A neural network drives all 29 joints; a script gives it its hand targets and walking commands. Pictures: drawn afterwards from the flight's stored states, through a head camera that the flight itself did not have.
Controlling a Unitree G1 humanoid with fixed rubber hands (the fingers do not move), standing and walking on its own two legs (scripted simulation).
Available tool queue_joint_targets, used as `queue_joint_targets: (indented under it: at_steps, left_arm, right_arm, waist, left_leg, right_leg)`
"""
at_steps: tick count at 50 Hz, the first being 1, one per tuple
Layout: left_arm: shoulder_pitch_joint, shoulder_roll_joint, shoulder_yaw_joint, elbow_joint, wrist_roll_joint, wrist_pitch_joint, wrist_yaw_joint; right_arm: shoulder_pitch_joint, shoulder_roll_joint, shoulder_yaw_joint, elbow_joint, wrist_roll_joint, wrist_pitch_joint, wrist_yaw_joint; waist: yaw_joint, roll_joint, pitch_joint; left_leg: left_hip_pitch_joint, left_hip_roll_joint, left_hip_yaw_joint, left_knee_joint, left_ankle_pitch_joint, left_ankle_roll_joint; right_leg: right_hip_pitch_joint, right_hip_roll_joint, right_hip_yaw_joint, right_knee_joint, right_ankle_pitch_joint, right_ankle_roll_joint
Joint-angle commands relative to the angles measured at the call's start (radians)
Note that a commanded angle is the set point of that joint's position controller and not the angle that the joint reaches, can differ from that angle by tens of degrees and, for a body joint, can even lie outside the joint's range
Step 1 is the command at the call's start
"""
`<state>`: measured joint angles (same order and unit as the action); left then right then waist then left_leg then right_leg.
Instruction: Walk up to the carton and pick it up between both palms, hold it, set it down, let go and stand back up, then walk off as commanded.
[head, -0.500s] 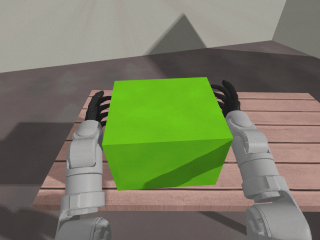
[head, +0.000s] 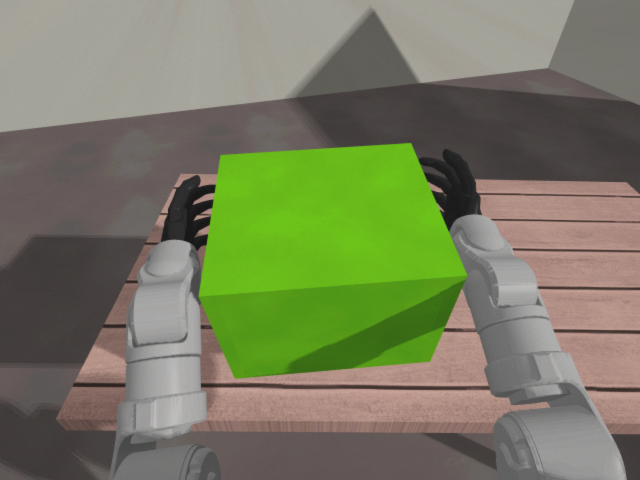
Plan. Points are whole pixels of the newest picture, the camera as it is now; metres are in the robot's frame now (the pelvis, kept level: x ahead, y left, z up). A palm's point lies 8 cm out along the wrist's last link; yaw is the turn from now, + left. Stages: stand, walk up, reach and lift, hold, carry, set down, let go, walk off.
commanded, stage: hold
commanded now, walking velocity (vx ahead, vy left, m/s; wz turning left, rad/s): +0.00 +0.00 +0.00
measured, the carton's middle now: (325, 258) +0.35 +0.00 +0.15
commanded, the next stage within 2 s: none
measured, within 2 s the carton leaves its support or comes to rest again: neither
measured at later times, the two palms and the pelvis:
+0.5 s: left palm (187, 251) +0.33 +0.16 +0.18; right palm (474, 231) +0.34 -0.17 +0.19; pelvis -0.02 +0.00 +0.00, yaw +0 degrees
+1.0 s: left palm (180, 244) +0.34 +0.17 +0.18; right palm (461, 218) +0.36 -0.16 +0.20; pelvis +0.00 +0.00 +0.00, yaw +0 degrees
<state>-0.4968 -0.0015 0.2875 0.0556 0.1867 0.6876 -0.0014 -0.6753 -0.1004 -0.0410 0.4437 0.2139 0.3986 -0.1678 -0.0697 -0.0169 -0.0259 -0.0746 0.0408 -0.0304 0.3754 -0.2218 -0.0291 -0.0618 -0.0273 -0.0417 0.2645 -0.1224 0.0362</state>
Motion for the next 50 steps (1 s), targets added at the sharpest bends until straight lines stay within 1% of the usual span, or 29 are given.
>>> queue_joint_targets:
  at_steps: [1, 4, 7, 8, 10, 13, 15, 17, 19, 21, 25, 28, 31, 33, 35, 37, 40, 43, 45, 48, 50]
  left_arm:
    - [-0.704, -0.523, -0.599, -0.264, -0.152, -0.046, -0.147]
    - [-0.706, -0.522, -0.587, -0.249, -0.146, -0.043, -0.154]
    - [-0.733, -0.522, -0.572, -0.210, -0.140, -0.048, -0.157]
    - [-0.743, -0.525, -0.570, -0.199, -0.141, -0.051, -0.158]
    - [-0.772, -0.523, -0.555, -0.165, -0.137, -0.056, -0.158]
    - [-0.815, -0.515, -0.510, -0.080, -0.120, -0.063, -0.162]
    - [-0.849, -0.512, -0.484, -0.038, -0.112, -0.071, -0.165]
    - [-0.888, -0.517, -0.472, -0.014, -0.112, -0.085, -0.161]
    - [-0.929, -0.533, -0.482, -0.005, -0.129, -0.103, -0.151]
    - [-0.959, -0.554, -0.497, 0.000, -0.147, -0.117, -0.139]
    - [-0.966, -0.558, -0.489, 0.032, -0.140, -0.130, -0.124]
    - [-0.913, -0.545, -0.466, 0.054, -0.119, -0.119, -0.125]
    - [-0.851, -0.539, -0.462, 0.029, -0.098, -0.105, -0.133]
    - [-0.821, -0.539, -0.483, -0.020, -0.103, -0.099, -0.136]
    - [-0.785, -0.550, -0.524, -0.086, -0.119, -0.094, -0.135]
    - [-0.767, -0.550, -0.556, -0.147, -0.134, -0.090, -0.132]
    - [-0.753, -0.541, -0.594, -0.222, -0.157, -0.079, -0.131]
    - [-0.738, -0.535, -0.614, -0.259, -0.165, -0.062, -0.134]
    - [-0.724, -0.532, -0.610, -0.261, -0.162, -0.053, -0.139]
    - [-0.707, -0.523, -0.590, -0.247, -0.147, -0.046, -0.147]
    - [-0.707, -0.521, -0.577, -0.226, -0.138, -0.045, -0.153]
  right_arm:
    - [-0.538, 0.591, 0.455, -0.369, 0.151, -0.015, 0.075]
    - [-0.554, 0.596, 0.448, -0.367, 0.144, -0.014, 0.081]
    - [-0.596, 0.609, 0.440, -0.351, 0.129, -0.018, 0.088]
    - [-0.602, 0.614, 0.435, -0.339, 0.121, -0.021, 0.089]
    - [-0.624, 0.619, 0.417, -0.309, 0.103, -0.023, 0.096]
    - [-0.657, 0.625, 0.365, -0.220, 0.056, -0.027, 0.114]
    - [-0.677, 0.633, 0.333, -0.177, 0.028, -0.033, 0.127]
    - [-0.713, 0.644, 0.321, -0.159, 0.015, -0.044, 0.140]
    - [-0.756, 0.665, 0.326, -0.164, 0.016, -0.059, 0.150]
    - [-0.787, 0.678, 0.333, -0.169, 0.020, -0.071, 0.156]
    - [-0.794, 0.688, 0.343, -0.136, 0.025, -0.077, 0.162]
    - [-0.758, 0.674, 0.350, -0.109, 0.032, -0.071, 0.157]
    - [-0.705, 0.662, 0.368, -0.106, 0.050, -0.063, 0.144]
    - [-0.685, 0.656, 0.394, -0.145, 0.075, -0.062, 0.132]
    - [-0.663, 0.653, 0.431, -0.213, 0.106, -0.061, 0.118]
    - [-0.648, 0.646, 0.461, -0.277, 0.140, -0.057, 0.103]
    - [-0.627, 0.634, 0.487, -0.364, 0.170, -0.046, 0.085]
    - [-0.584, 0.611, 0.473, -0.385, 0.167, -0.029, 0.077]
    - [-0.560, 0.596, 0.457, -0.371, 0.155, -0.020, 0.077]
    - [-0.545, 0.593, 0.449, -0.358, 0.145, -0.013, 0.080]
    - [-0.558, 0.600, 0.447, -0.350, 0.138, -0.013, 0.083]
  waist:
    - [-0.043, 0.089, -0.432]
    - [-0.034, 0.084, -0.417]
    - [-0.022, 0.068, -0.402]
    - [-0.023, 0.067, -0.398]
    - [-0.020, 0.063, -0.376]
    - [-0.016, 0.044, -0.313]
    - [-0.015, 0.034, -0.284]
    - [-0.008, 0.036, -0.286]
    - [0.000, 0.038, -0.319]
    - [0.001, 0.040, -0.350]
    - [0.010, 0.038, -0.354]
    - [0.013, 0.023, -0.337]
    - [0.010, 0.025, -0.333]
    - [0.006, 0.032, -0.368]
    - [-0.002, 0.048, -0.422]
    - [-0.008, 0.060, -0.475]
    - [-0.019, 0.075, -0.507]
    - [-0.037, 0.091, -0.480]
    - [-0.043, 0.093, -0.454]
    - [-0.036, 0.086, -0.422]
    - [-0.029, 0.073, -0.410]
  left_leg:
    - [0.077, -0.097, 0.021, -0.014, 0.559, -0.080]
    - [0.067, -0.100, 0.025, -0.024, 0.526, -0.074]
    - [0.041, -0.103, 0.029, -0.042, 0.454, -0.062]
    - [0.032, -0.103, 0.030, -0.046, 0.430, -0.059]
    - [0.001, -0.103, 0.034, -0.065, 0.350, -0.050]
    - [-0.076, -0.098, 0.045, -0.113, 0.173, -0.029]
    - [-0.122, -0.096, 0.053, -0.138, 0.083, -0.016]
    - [-0.150, -0.094, 0.056, -0.155, 0.021, -0.004]
    - [-0.158, -0.092, 0.056, -0.156, 0.005, 0.001]
    - [-0.153, -0.088, 0.054, -0.152, 0.016, 0.000]
    - [-0.143, -0.090, 0.051, -0.147, 0.038, 0.002]
    - [-0.127, -0.092, 0.053, -0.144, 0.073, 0.004]
    - [-0.091, -0.093, 0.050, -0.128, 0.165, -0.006]
    - [-0.048, -0.095, 0.045, -0.103, 0.271, -0.018]
    - [0.013, -0.096, 0.037, -0.067, 0.404, -0.036]
    - [0.064, -0.099, 0.030, -0.034, 0.509, -0.052]
    - [0.089, -0.102, 0.021, -0.004, 0.594, -0.067]
    - [0.091, -0.098, 0.016, 0.000, 0.599, -0.080]
    - [0.083, -0.096, 0.016, -0.008, 0.577, -0.082]
    - [0.071, -0.098, 0.023, -0.022, 0.534, -0.077]
    - [0.054, -0.102, 0.027, -0.032, 0.495, -0.067]
  right_leg:
    - [0.278, 0.122, -0.022, 0.034, 0.323, -0.014]
    - [0.276, 0.119, -0.021, 0.028, 0.298, -0.016]
    - [0.264, 0.114, -0.020, 0.020, 0.253, -0.018]
    - [0.259, 0.112, -0.020, 0.018, 0.234, -0.019]
    - [0.247, 0.107, -0.018, 0.012, 0.181, -0.022]
    - [0.223, 0.096, -0.018, 0.002, 0.059, -0.028]
    - [0.218, 0.091, -0.021, 0.003, 0.003, -0.033]
    - [0.209, 0.088, -0.023, 0.007, -0.041, -0.033]
    - [0.203, 0.089, -0.022, 0.011, -0.053, -0.034]
    - [0.196, 0.091, -0.022, 0.015, -0.042, -0.033]
    - [0.185, 0.092, -0.020, 0.010, -0.036, -0.032]
    - [0.197, 0.093, -0.018, 0.005, -0.009, -0.028]
    - [0.222, 0.096, -0.016, 0.004, 0.059, -0.026]
    - [0.246, 0.103, -0.018, 0.010, 0.133, -0.023]
    - [0.263, 0.111, -0.021, 0.019, 0.222, -0.020]
    - [0.278, 0.120, -0.022, 0.029, 0.292, -0.014]
    - [0.290, 0.126, -0.022, 0.041, 0.359, -0.008]
    - [0.273, 0.127, -0.024, 0.041, 0.351, -0.010]
    - [0.268, 0.125, -0.022, 0.035, 0.327, -0.014]
    - [0.268, 0.121, -0.020, 0.029, 0.298, -0.016]
    - [0.274, 0.117, -0.018, 0.024, 0.283, -0.017]
